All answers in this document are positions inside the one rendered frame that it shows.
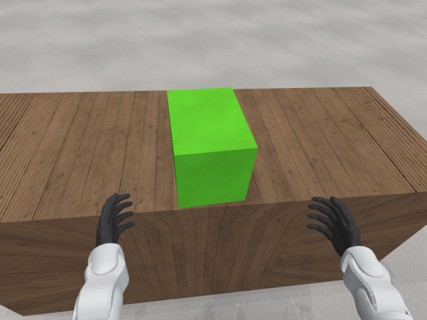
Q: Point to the carton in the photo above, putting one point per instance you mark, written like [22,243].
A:
[213,148]

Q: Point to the pedestal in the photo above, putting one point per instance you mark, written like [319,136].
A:
[62,155]

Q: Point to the robot left forearm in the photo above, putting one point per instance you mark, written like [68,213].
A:
[106,277]

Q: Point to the left robot hand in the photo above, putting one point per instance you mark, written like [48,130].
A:
[107,230]

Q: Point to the robot right forearm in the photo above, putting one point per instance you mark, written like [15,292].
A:
[369,283]

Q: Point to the right robot hand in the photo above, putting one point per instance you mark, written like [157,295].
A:
[342,230]

